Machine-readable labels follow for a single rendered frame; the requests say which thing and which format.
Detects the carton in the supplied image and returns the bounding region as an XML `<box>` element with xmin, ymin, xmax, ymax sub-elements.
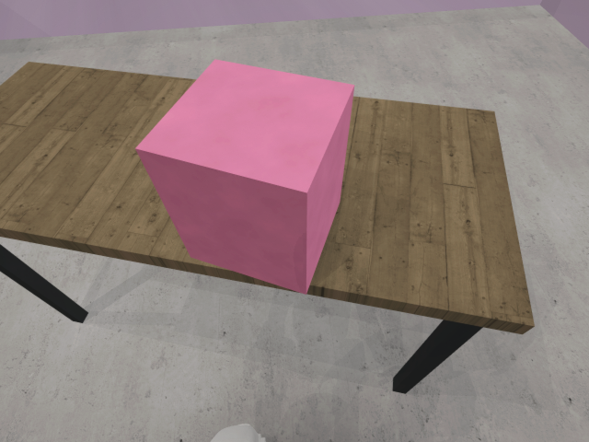
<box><xmin>135</xmin><ymin>59</ymin><xmax>354</xmax><ymax>295</ymax></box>

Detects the table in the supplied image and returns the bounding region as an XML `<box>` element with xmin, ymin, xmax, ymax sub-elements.
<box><xmin>0</xmin><ymin>62</ymin><xmax>535</xmax><ymax>394</ymax></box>

